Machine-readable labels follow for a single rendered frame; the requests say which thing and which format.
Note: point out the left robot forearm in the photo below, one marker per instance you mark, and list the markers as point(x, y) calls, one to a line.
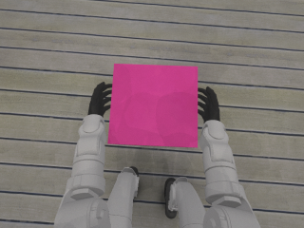
point(87, 175)

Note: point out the right robot upper arm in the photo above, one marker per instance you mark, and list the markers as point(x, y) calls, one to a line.
point(220, 216)

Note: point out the right robot forearm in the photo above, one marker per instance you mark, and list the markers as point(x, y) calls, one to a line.
point(222, 185)

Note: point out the robot foot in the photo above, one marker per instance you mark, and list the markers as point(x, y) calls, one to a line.
point(167, 187)
point(136, 171)

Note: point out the carton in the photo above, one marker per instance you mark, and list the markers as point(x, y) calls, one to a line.
point(154, 105)

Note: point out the robot left hand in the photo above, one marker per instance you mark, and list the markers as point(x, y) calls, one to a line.
point(97, 103)

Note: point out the left robot upper arm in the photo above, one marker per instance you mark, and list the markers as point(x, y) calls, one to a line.
point(83, 213)

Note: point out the robot right hand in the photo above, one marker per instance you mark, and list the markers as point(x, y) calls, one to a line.
point(211, 106)

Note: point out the robot right foot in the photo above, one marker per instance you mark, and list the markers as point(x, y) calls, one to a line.
point(167, 187)

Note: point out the robot left foot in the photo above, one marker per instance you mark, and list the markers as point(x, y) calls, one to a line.
point(136, 171)

